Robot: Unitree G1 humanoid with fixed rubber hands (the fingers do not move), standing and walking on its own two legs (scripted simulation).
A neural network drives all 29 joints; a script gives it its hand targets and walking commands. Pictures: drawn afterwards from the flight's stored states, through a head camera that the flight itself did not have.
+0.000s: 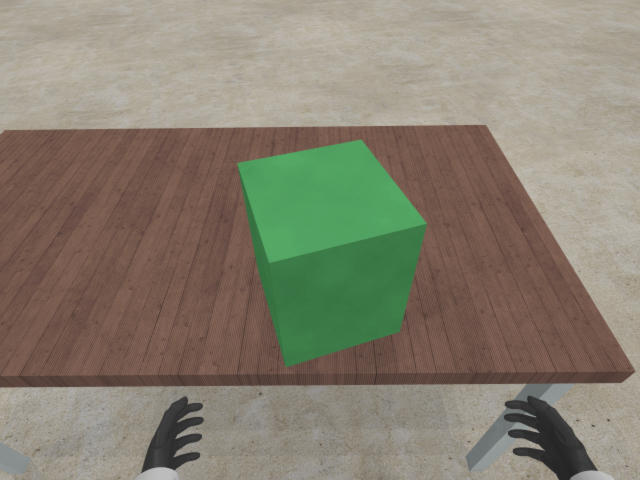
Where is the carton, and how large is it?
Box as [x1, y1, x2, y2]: [237, 140, 426, 366]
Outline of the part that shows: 361,140 237,163 258,271 286,366 397,332 400,328 426,223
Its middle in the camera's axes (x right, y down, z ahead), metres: +0.00 +0.02 +0.61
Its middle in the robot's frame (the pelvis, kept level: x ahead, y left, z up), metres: +0.44 +0.03 +0.03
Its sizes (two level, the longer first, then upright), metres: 0.210 0.200 0.250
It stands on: a table, 0.69 m high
